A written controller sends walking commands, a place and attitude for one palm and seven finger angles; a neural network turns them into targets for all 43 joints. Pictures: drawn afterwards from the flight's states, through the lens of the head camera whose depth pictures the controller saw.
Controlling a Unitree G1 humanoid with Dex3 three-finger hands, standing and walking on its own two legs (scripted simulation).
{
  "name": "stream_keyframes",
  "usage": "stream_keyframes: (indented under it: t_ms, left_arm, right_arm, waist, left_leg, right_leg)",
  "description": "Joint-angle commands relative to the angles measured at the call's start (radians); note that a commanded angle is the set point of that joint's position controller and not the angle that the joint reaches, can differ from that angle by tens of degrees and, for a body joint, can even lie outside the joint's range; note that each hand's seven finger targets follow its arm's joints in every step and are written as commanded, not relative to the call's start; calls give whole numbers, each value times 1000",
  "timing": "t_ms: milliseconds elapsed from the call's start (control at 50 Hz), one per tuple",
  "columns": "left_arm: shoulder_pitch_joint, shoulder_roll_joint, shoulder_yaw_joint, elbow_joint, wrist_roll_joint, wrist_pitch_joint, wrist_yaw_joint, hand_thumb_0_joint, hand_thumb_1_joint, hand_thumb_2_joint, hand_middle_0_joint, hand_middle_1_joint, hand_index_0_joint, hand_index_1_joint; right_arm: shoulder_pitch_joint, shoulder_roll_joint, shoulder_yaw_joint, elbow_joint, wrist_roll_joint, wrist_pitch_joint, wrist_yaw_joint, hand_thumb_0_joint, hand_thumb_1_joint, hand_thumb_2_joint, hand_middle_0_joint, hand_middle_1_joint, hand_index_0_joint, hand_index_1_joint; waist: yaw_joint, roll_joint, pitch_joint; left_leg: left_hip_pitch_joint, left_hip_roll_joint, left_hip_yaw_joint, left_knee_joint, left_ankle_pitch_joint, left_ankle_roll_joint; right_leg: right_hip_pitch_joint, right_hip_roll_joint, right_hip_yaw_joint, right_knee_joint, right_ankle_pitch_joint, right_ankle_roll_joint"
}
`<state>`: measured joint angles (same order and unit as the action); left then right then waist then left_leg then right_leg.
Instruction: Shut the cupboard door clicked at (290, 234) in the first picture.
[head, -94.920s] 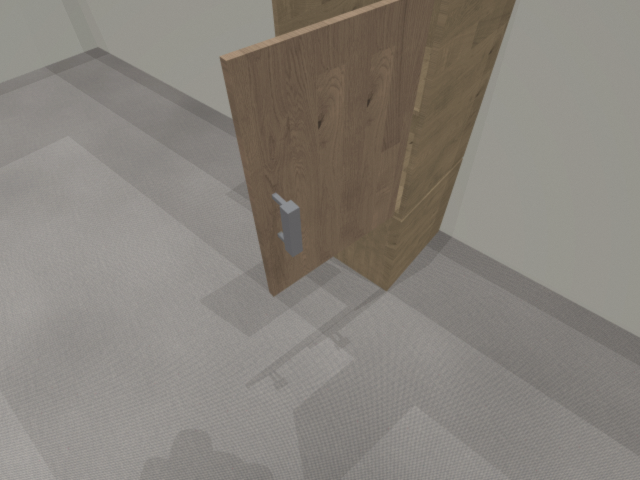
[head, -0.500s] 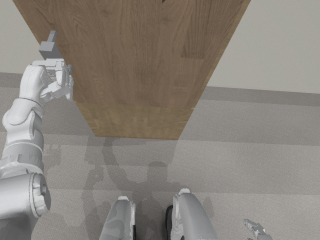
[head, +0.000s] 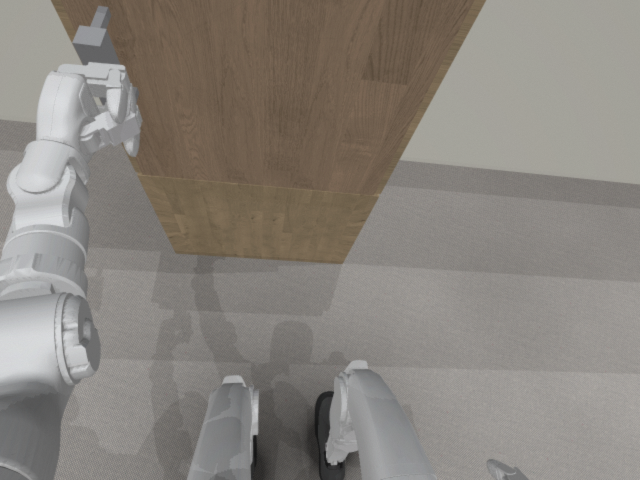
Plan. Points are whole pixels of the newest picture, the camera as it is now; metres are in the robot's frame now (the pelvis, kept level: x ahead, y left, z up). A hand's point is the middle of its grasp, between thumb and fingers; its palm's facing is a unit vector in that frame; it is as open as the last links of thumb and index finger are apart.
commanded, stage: pull the fist back off the door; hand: left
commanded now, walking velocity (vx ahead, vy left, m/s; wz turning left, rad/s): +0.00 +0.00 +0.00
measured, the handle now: (115, 71) +0.59 +0.23 +0.07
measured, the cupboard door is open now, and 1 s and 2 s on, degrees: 0 0 0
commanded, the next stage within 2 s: draw the hand back to the body in 0.72 s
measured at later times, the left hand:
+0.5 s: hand (139, 144) +0.49 +0.19 +0.06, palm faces -0.08 -1.00 -0.03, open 3.1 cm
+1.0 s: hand (113, 171) +0.43 +0.20 +0.09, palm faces -0.09 -1.00 -0.03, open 3.1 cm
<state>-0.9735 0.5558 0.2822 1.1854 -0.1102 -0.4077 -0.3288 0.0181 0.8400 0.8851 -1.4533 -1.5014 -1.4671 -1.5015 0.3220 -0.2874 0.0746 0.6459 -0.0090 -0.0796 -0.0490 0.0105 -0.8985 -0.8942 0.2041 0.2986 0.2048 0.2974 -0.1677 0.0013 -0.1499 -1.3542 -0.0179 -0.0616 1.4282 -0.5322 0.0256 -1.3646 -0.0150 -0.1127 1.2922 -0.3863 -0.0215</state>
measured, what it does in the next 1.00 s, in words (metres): shifts its weight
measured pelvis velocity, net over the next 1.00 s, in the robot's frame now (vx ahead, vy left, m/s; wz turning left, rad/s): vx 0.07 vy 0.00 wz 0.00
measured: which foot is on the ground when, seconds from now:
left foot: down 0.00-1.00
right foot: down 0.00-1.00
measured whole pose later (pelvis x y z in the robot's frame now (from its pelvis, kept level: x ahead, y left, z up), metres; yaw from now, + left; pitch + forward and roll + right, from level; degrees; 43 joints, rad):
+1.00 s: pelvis +0.07 +0.00 +0.05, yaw +0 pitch +21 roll -3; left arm -0.27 0.33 0.26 0.52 -0.25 -0.41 -0.37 0.02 0.90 0.90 -1.30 -1.50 -1.30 -1.50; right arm 0.20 -0.25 0.01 0.52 0.02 -0.01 -0.03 0.01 -0.90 -0.89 0.20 0.30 0.20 0.30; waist -0.04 0.02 -0.14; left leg -1.01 -0.01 -0.03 1.24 -0.59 0.03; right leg -1.06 0.02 -0.06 1.15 -0.46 -0.01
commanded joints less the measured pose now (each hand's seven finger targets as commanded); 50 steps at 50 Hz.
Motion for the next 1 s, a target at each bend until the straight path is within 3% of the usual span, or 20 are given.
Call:
stream_keyframes:
  t_ms: [0,20,120,180,240,300,340,400,440,480,620,680,740,760,820,840,860,880,920,980]
  left_arm:
    - [-589,167,9,-175,21,-24,76,0,900,900,-1300,-1500,-1300,-1500]
    - [-586,158,-1,-175,22,-24,69,0,900,900,-1300,-1500,-1300,-1500]
    - [-515,233,61,-169,18,-41,36,0,900,900,-1300,-1500,-1300,-1500]
    - [-435,235,88,-187,-1,-49,18,0,900,900,-1300,-1500,-1300,-1500]
    - [-349,216,94,-224,-18,-47,0,0,900,900,-1300,-1500,-1300,-1500]
    - [-228,203,116,-273,-37,-51,-13,0,900,900,-1300,-1500,-1300,-1500]
    - [-177,152,93,-342,-52,-54,-15,0,900,900,-1300,-1500,-1300,-1500]
    - [-91,157,120,-463,-72,-75,-4,0,900,900,-1300,-1500,-1300,-1500]
    - [-24,131,117,-499,-83,-79,6,0,900,900,-1300,-1500,-1300,-1500]
    - [39,122,122,-550,-88,-96,14,0,900,900,-1300,-1500,-1300,-1500]
    - [288,-4,58,-664,-122,-116,-5,0,900,900,-1300,-1500,-1300,-1500]
    - [273,-29,29,-696,-129,-119,-19,0,900,900,-1300,-1500,-1300,-1500]
    - [284,-67,2,-702,-130,-122,-25,0,900,900,-1300,-1500,-1300,-1500]
    - [269,-73,-5,-724,-139,-125,-28,0,900,900,-1300,-1500,-1300,-1500]
    - [262,-58,8,-700,-134,-124,-32,0,900,900,-1300,-1500,-1300,-1500]
    - [306,-16,47,-748,-137,-123,-33,0,900,900,-1300,-1500,-1300,-1500]
    - [339,15,64,-828,-147,-124,-36,0,900,900,-1300,-1500,-1300,-1500]
    - [398,4,60,-878,-155,-110,-40,0,900,900,-1300,-1500,-1300,-1500]
    - [476,0,59,-925,-167,-74,-41,0,900,900,-1300,-1500,-1300,-1500]
    - [563,-3,71,-944,-185,-15,-37,0,900,900,-1300,-1500,-1300,-1500]
  right_arm:
    - [140,-203,-71,-61,0,-27,-4,0,-900,-900,200,300,200,300]
    - [140,-201,-70,-65,0,-29,-1,0,-900,-900,200,300,200,300]
    - [142,-201,-67,-80,1,-27,7,0,-900,-900,200,300,200,300]
    - [136,-198,-70,-95,4,-22,11,0,-900,-900,200,300,200,300]
    - [132,-192,-74,-111,10,-12,14,0,-900,-900,200,300,200,300]
    - [130,-189,-82,-124,15,-2,18,0,-900,-900,200,300,200,300]
    - [121,-181,-89,-137,18,4,21,0,-900,-900,200,300,200,300]
    - [116,-179,-101,-145,19,12,22,0,-900,-900,200,300,200,300]
    - [106,-169,-104,-146,20,19,21,0,-900,-900,200,300,200,300]
    - [94,-161,-107,-151,18,20,20,0,-900,-900,200,300,200,300]
    - [57,-138,-119,-173,23,28,22,0,-900,-900,200,300,200,300]
    - [43,-134,-122,-167,23,29,18,0,-900,-900,200,300,200,300]
    - [35,-131,-127,-168,23,30,15,0,-900,-900,200,300,200,300]
    - [32,-130,-125,-173,23,25,12,0,-900,-900,200,300,200,300]
    - [18,-131,-127,-162,21,28,10,0,-900,-900,200,300,200,300]
    - [10,-133,-129,-179,24,31,11,0,-900,-900,200,300,200,300]
    - [1,-132,-126,-204,26,29,10,0,-900,-900,200,300,200,300]
    - [-8,-123,-125,-217,30,30,14,0,-900,-900,200,300,200,300]
    - [-17,-115,-121,-237,37,37,13,0,-900,-900,200,300,200,300]
    - [-34,-110,-112,-261,48,39,5,0,-900,-900,200,300,200,300]
  waist:
    - [-109,201,-406]
    - [-106,197,-401]
    - [-71,171,-419]
    - [-44,166,-435]
    - [-26,126,-436]
    - [19,144,-477]
    - [25,122,-481]
    - [53,128,-533]
    - [50,83,-506]
    - [66,106,-498]
    - [84,80,-453]
    - [72,114,-424]
    - [70,93,-426]
    - [71,132,-424]
    - [76,91,-441]
    - [107,97,-484]
    - [130,154,-533]
    - [143,168,-578]
    - [141,122,-540]
    - [132,56,-452]
  left_leg:
    - [270,12,-68,-299,-225,3]
    - [263,10,-61,-296,-217,5]
    - [220,9,-39,-279,-183,10]
    - [219,10,-31,-279,-161,11]
    - [216,12,-17,-283,-128,15]
    - [280,14,-24,-311,-75,8]
    - [310,14,-21,-324,-41,8]
    - [401,17,-26,-333,82,-1]
    - [395,17,-13,-331,116,2]
    - [416,14,-4,-331,168,-2]
    - [486,17,9,-340,336,-13]
    - [524,23,3,-328,404,-22]
    - [540,24,-3,-320,433,-27]
    - [556,23,-2,-313,471,-29]
    - [538,22,-1,-302,443,-30]
    - [554,19,5,-317,437,-29]
    - [597,15,4,-332,504,-34]
    - [654,18,5,-348,545,-38]
    - [654,19,8,-382,550,-31]
    - [599,15,19,-428,449,-17]
  right_leg:
    - [212,28,86,-172,-178,-11]
    - [225,29,91,-176,-180,-12]
    - [286,33,108,-180,-203,-15]
    - [307,34,114,-180,-202,-15]
    - [352,34,121,-191,-197,-11]
    - [379,35,106,-181,-147,-14]
    - [405,36,101,-192,-119,-10]
    - [440,37,87,-186,-30,-12]
    - [471,37,91,-203,-5,-6]
    - [495,35,92,-204,37,-7]
    - [557,31,84,-207,196,-6]
    - [517,30,80,-196,229,-7]
    - [514,28,77,-191,244,-7]
    - [501,30,75,-187,255,-10]
    - [522,26,82,-181,259,-7]
    - [569,27,87,-188,262,-10]
    - [614,28,86,-188,293,-16]
    - [644,28,86,-202,317,-12]
    - [702,31,83,-238,333,-6]
    - [754,35,80,-283,304,-1]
